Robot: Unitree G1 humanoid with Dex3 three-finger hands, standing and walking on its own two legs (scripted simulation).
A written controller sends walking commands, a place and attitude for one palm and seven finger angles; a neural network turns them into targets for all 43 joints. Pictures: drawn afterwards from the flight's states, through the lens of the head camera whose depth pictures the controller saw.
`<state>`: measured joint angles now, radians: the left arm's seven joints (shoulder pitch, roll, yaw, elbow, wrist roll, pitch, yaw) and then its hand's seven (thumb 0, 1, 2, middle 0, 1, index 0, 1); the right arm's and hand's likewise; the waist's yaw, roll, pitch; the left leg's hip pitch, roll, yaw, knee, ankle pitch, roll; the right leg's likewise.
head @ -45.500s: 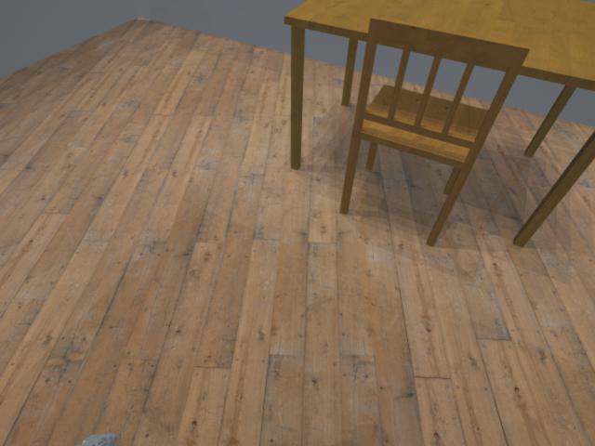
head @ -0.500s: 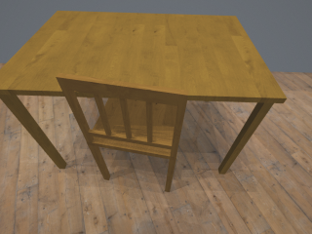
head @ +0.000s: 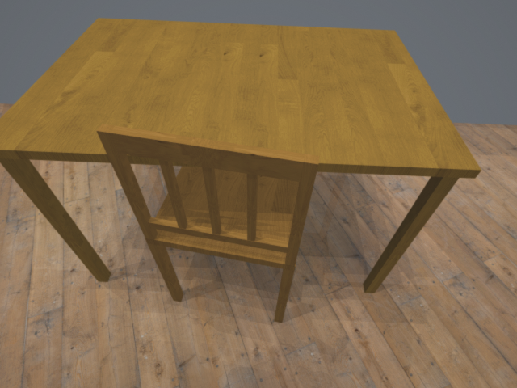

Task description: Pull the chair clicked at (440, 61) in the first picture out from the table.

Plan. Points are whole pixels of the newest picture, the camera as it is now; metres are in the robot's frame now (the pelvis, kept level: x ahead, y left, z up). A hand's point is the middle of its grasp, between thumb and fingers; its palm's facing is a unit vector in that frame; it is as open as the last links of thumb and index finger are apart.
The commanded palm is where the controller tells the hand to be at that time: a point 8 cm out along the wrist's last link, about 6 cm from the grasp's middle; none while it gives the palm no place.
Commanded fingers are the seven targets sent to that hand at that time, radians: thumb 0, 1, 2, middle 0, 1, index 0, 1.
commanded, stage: shuffle to correct the standing spot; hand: left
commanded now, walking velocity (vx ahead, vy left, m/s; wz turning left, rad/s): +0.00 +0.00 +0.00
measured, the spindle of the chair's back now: (213, 202) +0.52 +0.14 -0.10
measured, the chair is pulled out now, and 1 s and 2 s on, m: -0.08 -0.08 -0.08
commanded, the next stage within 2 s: come to a stop and stand still in 0.82 s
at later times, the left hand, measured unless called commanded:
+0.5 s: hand out of the picture +0.03 +0.22 -0.19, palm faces -0.05 -0.97 -0.22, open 7.4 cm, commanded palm none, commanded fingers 0.00 0.90 0.90 -0.20 -0.30 -0.20 -0.30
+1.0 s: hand out of the picture +0.14 +0.30 -0.19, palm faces -0.05 -0.97 -0.24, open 7.4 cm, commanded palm none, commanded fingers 0.00 0.90 0.90 -0.20 -0.30 -0.20 -0.30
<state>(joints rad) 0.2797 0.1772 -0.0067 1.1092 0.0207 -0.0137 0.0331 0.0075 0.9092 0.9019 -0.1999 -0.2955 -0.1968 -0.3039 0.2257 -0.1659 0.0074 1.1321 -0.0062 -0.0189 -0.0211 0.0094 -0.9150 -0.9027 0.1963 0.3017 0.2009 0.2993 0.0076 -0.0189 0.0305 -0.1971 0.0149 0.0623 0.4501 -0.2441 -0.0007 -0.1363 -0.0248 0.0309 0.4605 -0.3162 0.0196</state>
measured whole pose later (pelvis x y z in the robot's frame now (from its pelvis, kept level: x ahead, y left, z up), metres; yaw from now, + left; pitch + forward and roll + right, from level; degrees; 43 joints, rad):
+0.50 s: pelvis +0.04 +0.03 -0.01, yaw -6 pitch +0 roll +1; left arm 0.33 0.18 0.04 1.08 0.03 0.04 0.03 0.01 0.91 0.90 -0.20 -0.30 -0.20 -0.30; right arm 0.29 -0.18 0.00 1.04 -0.03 -0.03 -0.02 0.01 -0.91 -0.90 0.20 0.30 0.20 0.30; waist 0.02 -0.02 0.06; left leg -0.15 0.00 0.18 0.54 -0.38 0.05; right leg -0.33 -0.05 0.01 0.94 -0.54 -0.04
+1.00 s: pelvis +0.10 +0.10 -0.02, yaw -7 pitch +0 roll +1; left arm 0.28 0.22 0.06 0.99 0.04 0.03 0.02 0.01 0.91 0.90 -0.20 -0.30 -0.20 -0.30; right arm 0.19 -0.21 -0.04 0.93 -0.01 0.00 0.01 0.01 -0.91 -0.90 0.20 0.30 0.20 0.30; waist 0.04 -0.04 0.06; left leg -0.34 0.04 0.08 0.55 -0.19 -0.02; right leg -0.29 -0.14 -0.04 0.67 -0.40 0.05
